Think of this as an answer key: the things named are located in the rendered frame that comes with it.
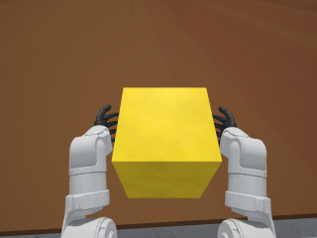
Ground left robot upper arm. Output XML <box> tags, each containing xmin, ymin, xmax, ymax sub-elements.
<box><xmin>61</xmin><ymin>216</ymin><xmax>118</xmax><ymax>238</ymax></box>

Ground right robot upper arm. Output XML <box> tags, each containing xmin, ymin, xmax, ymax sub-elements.
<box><xmin>217</xmin><ymin>218</ymin><xmax>274</xmax><ymax>238</ymax></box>

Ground right robot hand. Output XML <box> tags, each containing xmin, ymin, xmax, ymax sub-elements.
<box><xmin>212</xmin><ymin>106</ymin><xmax>237</xmax><ymax>146</ymax></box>

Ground carton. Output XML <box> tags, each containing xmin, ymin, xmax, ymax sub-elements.
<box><xmin>111</xmin><ymin>87</ymin><xmax>222</xmax><ymax>198</ymax></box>

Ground left robot hand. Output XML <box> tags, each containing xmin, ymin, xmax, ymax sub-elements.
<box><xmin>94</xmin><ymin>104</ymin><xmax>120</xmax><ymax>143</ymax></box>

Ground robot right forearm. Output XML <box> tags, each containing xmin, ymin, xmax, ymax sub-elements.
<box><xmin>220</xmin><ymin>127</ymin><xmax>276</xmax><ymax>238</ymax></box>

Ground robot left forearm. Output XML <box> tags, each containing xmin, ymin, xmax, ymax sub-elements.
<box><xmin>60</xmin><ymin>125</ymin><xmax>113</xmax><ymax>238</ymax></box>

